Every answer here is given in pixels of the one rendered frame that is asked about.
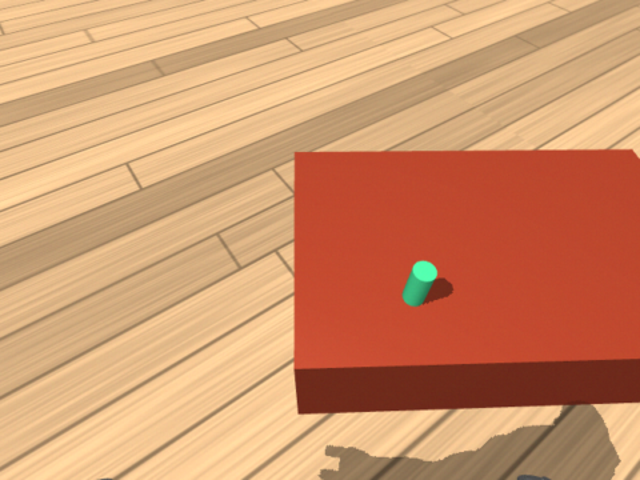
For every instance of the can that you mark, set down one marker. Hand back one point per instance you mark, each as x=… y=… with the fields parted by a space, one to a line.
x=419 y=283

